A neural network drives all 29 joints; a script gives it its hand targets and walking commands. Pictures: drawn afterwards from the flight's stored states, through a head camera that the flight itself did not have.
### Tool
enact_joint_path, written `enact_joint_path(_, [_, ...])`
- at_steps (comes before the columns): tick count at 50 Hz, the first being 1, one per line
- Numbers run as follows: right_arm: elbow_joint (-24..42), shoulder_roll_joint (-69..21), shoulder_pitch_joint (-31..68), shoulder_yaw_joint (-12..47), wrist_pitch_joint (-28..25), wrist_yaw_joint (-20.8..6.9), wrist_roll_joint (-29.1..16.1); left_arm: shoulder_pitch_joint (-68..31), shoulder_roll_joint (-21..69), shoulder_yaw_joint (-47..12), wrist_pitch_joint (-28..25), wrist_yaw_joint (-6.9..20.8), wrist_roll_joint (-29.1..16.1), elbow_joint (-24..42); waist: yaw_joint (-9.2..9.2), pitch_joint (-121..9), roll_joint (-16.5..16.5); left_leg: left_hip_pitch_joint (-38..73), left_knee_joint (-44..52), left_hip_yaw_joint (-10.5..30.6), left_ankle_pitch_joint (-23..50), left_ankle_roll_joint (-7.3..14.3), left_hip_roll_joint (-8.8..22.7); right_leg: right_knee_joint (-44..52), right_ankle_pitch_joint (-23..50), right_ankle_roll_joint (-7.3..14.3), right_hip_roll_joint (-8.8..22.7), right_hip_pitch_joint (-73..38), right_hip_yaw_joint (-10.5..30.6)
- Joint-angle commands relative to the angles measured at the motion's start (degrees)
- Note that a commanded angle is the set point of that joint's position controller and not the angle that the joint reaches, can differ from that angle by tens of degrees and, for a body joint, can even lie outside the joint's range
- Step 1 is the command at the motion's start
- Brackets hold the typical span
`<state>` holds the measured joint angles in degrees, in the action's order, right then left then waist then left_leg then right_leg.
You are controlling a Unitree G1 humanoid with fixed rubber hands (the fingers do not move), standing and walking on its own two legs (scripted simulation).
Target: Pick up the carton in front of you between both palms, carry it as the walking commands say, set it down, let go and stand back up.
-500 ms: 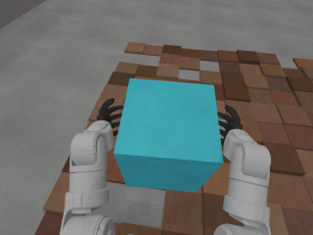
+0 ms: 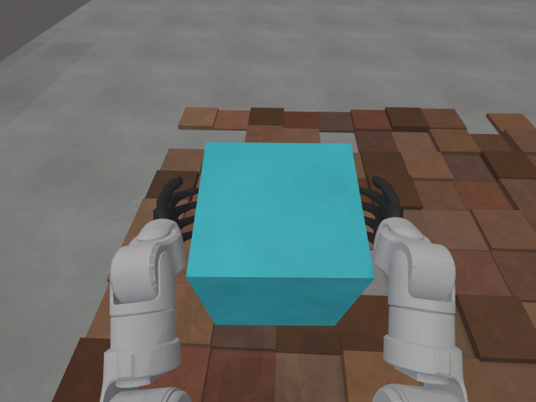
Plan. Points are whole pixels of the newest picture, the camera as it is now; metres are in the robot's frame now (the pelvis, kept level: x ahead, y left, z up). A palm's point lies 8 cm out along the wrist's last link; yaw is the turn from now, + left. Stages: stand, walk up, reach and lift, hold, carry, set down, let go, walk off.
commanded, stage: carry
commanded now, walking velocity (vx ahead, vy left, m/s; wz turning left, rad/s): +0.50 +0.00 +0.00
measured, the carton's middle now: (276, 243) +0.35 -0.01 +0.06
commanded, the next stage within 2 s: none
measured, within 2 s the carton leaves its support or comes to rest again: neither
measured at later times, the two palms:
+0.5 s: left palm (202, 116) +0.63 +0.14 +0.12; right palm (348, 113) +0.63 -0.16 +0.12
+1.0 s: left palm (230, 39) +0.93 +0.10 +0.16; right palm (344, 37) +0.95 -0.20 +0.15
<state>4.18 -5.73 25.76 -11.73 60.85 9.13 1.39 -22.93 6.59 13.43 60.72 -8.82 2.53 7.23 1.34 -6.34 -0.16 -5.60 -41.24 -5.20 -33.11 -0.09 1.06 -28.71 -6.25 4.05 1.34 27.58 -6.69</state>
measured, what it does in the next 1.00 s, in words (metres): walks ahead: left foot, then right foot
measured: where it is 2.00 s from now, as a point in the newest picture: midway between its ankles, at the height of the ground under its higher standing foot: (289, 199)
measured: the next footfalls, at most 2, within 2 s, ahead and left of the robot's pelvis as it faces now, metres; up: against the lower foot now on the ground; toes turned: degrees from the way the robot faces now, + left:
left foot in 0.48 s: +0.48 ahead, +0.08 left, +0.01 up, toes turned -1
right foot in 0.96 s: +0.71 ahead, -0.13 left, -0.01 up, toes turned +0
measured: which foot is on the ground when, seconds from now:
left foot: down 0.00-0.00, up 0.02-0.46, down 0.48-0.98, up 1.00-1.00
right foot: down 0.00-0.52, up 0.54-0.94, down 0.96-1.00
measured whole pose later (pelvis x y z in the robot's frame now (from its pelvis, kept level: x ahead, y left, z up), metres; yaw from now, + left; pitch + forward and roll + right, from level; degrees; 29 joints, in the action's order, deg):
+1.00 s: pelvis +0.61 -0.05 +0.00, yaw +1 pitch +4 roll +1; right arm 5.1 -3.9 33.5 -14.4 67.6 10.3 0.5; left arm -31.2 6.2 15.4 67.0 -9.9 1.8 7.5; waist -1.4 -6.3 0.9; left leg -12.3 -48.4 -3.5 -28.7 1.1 1.0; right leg -29.3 -11.8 3.6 0.3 23.5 -6.7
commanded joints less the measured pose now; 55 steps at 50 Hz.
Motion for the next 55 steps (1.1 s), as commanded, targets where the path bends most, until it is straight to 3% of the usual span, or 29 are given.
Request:
enact_joint_path(1, [1.3, -38.9, 26.4, 31.6, 1.1, 0.2, -8.5, -27.6, 32.8, -30.5, 0.4, -0.6, -8.4, -0.7, -4.35, -22.8, -19.4, -34.9, -35.0, 2.5, 0.4, 0.0, -5.4, 3.6, 8.1, 11.4, 20.7, -45.3, 37.9])
enact_joint_path(2, [1.7, -40.2, 28.1, 31.4, 1.0, 0.4, -8.5, -27.4, 35.8, -31.2, 0.2, -0.4, -9.4, -0.8, -4.19, -20.4, -15.5, -39.1, -35.9, 5.5, 1.1, 1.3, -2.1, 5.8, 4.5, 11.0, 20.2, -43.2, 38.0])
enact_joint_path(4, [1.7, -44.9, 31.1, 31.7, -0.1, -0.1, -8.4, -32.9, 41.6, -33.5, -0.9, 1.0, -11.3, 1.8, -3.49, -18.6, -5.3, -36.3, -29.7, 6.0, 6.6, 1.7, 0.6, 7.3, 10.3, 8.4, 17.5, -35.4, 29.9])
enact_joint_path(5, [1.8, -47.1, 31.9, 32.0, -0.7, -0.6, -8.3, -35.7, 44.6, -35.2, -1.7, 1.8, -12.8, 3.0, -2.83, -18.8, -3.7, -34.0, -26.3, 6.7, 9.2, 1.8, 2.4, 8.4, 10.2, 7.7, 17.5, -32.3, 27.1])
enact_joint_path(9, [2.5, -50.3, 30.5, 35.0, -3.5, -1.7, -8.3, -37.3, 48.3, -38.8, -4.5, 3.7, -15.1, 4.7, -1.87, -19.6, -6.7, -33.6, -18.7, 4.5, 18.5, 0.1, 3.6, 11.1, 13.5, 7.2, 14.2, -31.4, 16.8])
enact_joint_path(13, [3.8, -47.9, 26.8, 36.2, -4.9, -1.5, -8.0, -31.9, 45.8, -39.1, -5.5, 3.4, -14.0, 4.2, -3.37, -17.8, -4.8, -38.8, -8.7, 2.4, 23.2, -1.2, 3.9, 11.1, 19.9, 7.3, 12.6, -37.9, 13.3])
enact_joint_path(16, [6.0, -45.6, 26.3, 36.3, -5.0, -1.2, -8.3, -30.6, 43.4, -39.0, -5.6, 2.9, -13.7, 5.7, -4.36, -15.4, -5.1, -37.6, -1.0, -0.3, 27.6, -0.6, 2.0, 10.8, 25.3, 5.6, 10.4, -39.4, 10.0])
enact_joint_path(21, [10.8, -39.1, 28.2, 35.1, -3.3, -0.2, -9.9, -31.1, 37.8, -38.2, -4.2, 1.1, -14.7, 8.9, -6.12, -11.4, -6.9, -35.2, 9.3, -3.6, 32.7, 2.3, -1.3, 6.7, 35.2, 4.9, 8.5, -42.9, 7.2])
enact_joint_path(23, [11.3, -35.3, 27.2, 33.2, -2.1, 0.6, -9.9, -31.0, 35.0, -37.3, -2.9, 0.0, -14.7, 9.3, -4.29, -12.6, -8.6, -24.8, 13.8, -5.4, 33.3, 4.2, -3.5, 2.3, 44.1, 3.4, 8.2, -39.9, 4.8])
enact_joint_path(24, [10.9, -33.7, 26.5, 32.0, -1.4, 1.0, -9.9, -31.2, 34.0, -36.7, -2.1, -0.5, -14.6, 8.9, -0.97, -16.0, -8.1, -12.0, 16.0, -7.7, 30.4, 4.9, -5.6, -5.4, 45.2, 1.8, 7.7, -34.9, 1.8])
enact_joint_path(25, [10.6, -32.0, 25.5, 30.9, -0.8, 1.2, -9.5, -31.8, 33.0, -36.5, -1.4, -0.9, -14.5, 9.3, 1.49, -20.3, -4.1, 2.0, 15.0, -4.6, 30.4, 5.3, -3.0, -15.6, 34.6, 0.2, 5.8, -26.4, 0.1])
enact_joint_path(26, [11.2, -30.6, 26.9, 30.2, -0.5, 1.8, -9.5, -31.7, 33.2, -36.4, -0.6, -1.1, -15.2, 10.9, 3.08, -30.3, 10.8, 25.3, 9.4, 20.0, 30.2, 15.4, 13.7, -37.1, 15.6, -4.0, 2.5, -4.2, 1.5])
enact_joint_path(27, [8.6, -31.8, 23.8, 29.7, 0.2, 2.0, -9.9, -32.7, 32.1, -36.2, 0.3, -1.3, -15.8, 12.1, 4.34, -30.4, 17.9, 29.3, 15.4, 33.9, 36.0, 17.9, 17.6, -47.2, -23.2, -4.1, -6.4, 9.5, 3.8])
enact_joint_path(28, [9.5, -32.5, 24.4, 29.7, 0.6, 1.8, -10.1, -34.5, 33.5, -36.0, 0.7, -1.6, -15.9, 11.8, 4.14, -27.4, 13.6, 27.5, 15.4, 32.0, 38.9, 17.5, 16.4, -51.0, -23.3, -2.7, -4.0, 13.9, 7.9])
enact_joint_path(29, [10.9, -34.2, 26.5, 31.1, 0.9, 1.5, -11.3, -34.6, 34.0, -34.5, 1.0, -1.7, -15.3, 11.5, 4.38, -25.6, 6.4, 23.7, 15.6, 30.5, 41.1, 16.5, 16.0, -49.0, -21.5, -2.2, -2.1, 15.2, 8.1])
enact_joint_path(30, [12.4, -35.8, 29.3, 32.3, 1.1, 0.9, -12.4, -34.0, 34.7, -33.1, 1.2, -1.7, -14.2, 10.4, 3.72, -22.5, 2.6, 17.7, 17.1, 28.9, 41.2, 14.6, 15.4, -44.0, -19.8, -1.9, -0.3, 14.1, 8.8])
enact_joint_path(32, [14.8, -38.8, 35.4, 35.0, 1.1, -0.5, -15.2, -34.5, 36.3, -31.6, 1.4, -1.3, -12.5, 9.4, 1.88, -21.0, 3.7, 10.1, 20.3, 25.1, 33.8, 12.4, 13.2, -37.4, -16.0, -2.5, 0.9, 10.0, 8.2])
enact_joint_path(37, [15.6, -39.7, 40.2, 36.9, 1.9, -2.3, -19.1, -36.5, 36.2, -31.4, 1.8, -1.4, -10.0, 8.7, 2.17, -18.2, 6.8, 7.6, 23.3, 16.7, 32.9, 12.4, 10.9, -19.6, -11.4, -4.5, 0.5, 8.8, 4.7])
enact_joint_path(41, [12.1, -37.6, 38.5, 35.1, 3.7, -1.7, -18.1, -36.3, 33.8, -30.8, 3.6, -1.8, -9.4, 8.3, 2.06, -16.1, 7.8, 7.2, 23.5, 11.3, 33.8, 10.0, 9.4, -7.8, 0.4, -4.3, 0.2, 4.1, 1.8])
enact_joint_path(44, [8.7, -36.9, 36.7, 33.0, 5.2, -1.0, -15.5, -36.7, 33.1, -30.4, 5.5, -1.2, -10.3, 7.6, 0.17, -14.8, 8.9, 6.6, 21.0, 8.7, 36.0, 8.4, 10.5, -2.8, 1.4, -2.9, 1.2, -1.2, 0.7])
enact_joint_path(45, [7.5, -36.9, 36.3, 32.2, 5.7, -0.8, -14.3, -37.2, 33.2, -30.0, 5.9, -0.9, -10.5, 6.8, -1.11, -15.2, 8.6, 5.8, 17.9, 7.1, 38.2, 7.6, 10.6, -0.4, -0.8, -2.4, 0.8, -5.2, -0.7])
enact_joint_path(46, [6.5, -37.1, 36.2, 31.5, 6.2, -0.6, -13.1, -37.0, 33.6, -29.7, 6.3, -0.6, -10.7, 5.7, -3.19, -16.0, 6.2, 3.3, 11.1, 4.1, 40.6, 6.2, 9.6, 4.0, -0.1, -2.0, -0.4, -12.4, -2.8])
enact_joint_path(47, [5.4, -37.2, 35.5, 30.6, 6.7, -0.4, -11.8, -36.7, 33.5, -29.5, 6.6, -0.3, -10.7, 4.2, -3.91, -17.6, 0.5, -0.6, 0.9, -0.1, 41.9, 4.2, 6.0, 6.0, -0.1, -2.2, -2.4, -21.7, -4.0])
enact_joint_path(48, [4.1, -35.8, 36.9, 29.2, 7.1, 0.0, -10.5, -35.3, 33.2, -28.9, 6.9, -0.3, -10.3, 1.7, -5.23, -17.3, -5.5, -11.0, -10.3, -1.6, 30.8, 2.0, 2.9, 6.8, -0.8, -0.9, 5.8, -29.8, 8.4])
enact_joint_path(49, [1.4, -35.2, 37.1, 27.9, 7.7, 0.8, -9.0, -34.7, 32.3, -27.6, 7.3, -0.4, -10.2, -0.5, -4.22, -13.5, -12.2, -19.0, -17.9, -0.8, 7.7, 1.7, -1.1, 4.1, 15.6, -1.0, 12.2, -31.0, 19.2])
enact_joint_path(50, [-0.4, -35.6, 35.6, 26.4, 7.9, 1.1, -8.4, -39.1, 30.6, -27.9, 7.0, -0.7, -10.5, -0.5, -3.51, -18.4, -20.3, -35.8, -28.0, 2.5, 1.2, 0.6, -4.9, 7.0, 12.5, 8.6, 19.5, -44.2, 36.5])
enact_joint_path(51, [1.1, -36.6, 37.8, 26.3, 7.7, 1.3, -8.1, -40.1, 34.5, -29.4, 6.8, -0.3, -12.3, -0.1, -4.49, -17.7, -15.1, -40.0, -31.9, 4.8, 1.3, 1.2, -1.5, 7.2, 9.2, 9.9, 19.4, -43.5, 36.9])
enact_joint_path(53, [1.5, -41.3, 39.7, 26.9, 6.8, 1.0, -8.3, -45.6, 40.7, -32.1, 5.9, 1.1, -16.1, 4.0, -4.51, -16.4, -3.9, -38.8, -28.3, 5.0, 6.6, 1.0, 0.2, 7.4, 14.7, 7.4, 15.4, -38.0, 29.2])
enact_joint_path(55, [2.7, -45.0, 41.4, 27.8, 5.2, 0.6, -8.6, -50.4, 45.0, -34.5, 4.5, 2.3, -18.8, 7.1, -4.74, -17.5, -4.4, -34.7, -21.4, 4.6, 9.2, 0.4, 0.9, 9.0, 16.5, 5.3, 13.9, -34.5, 26.0])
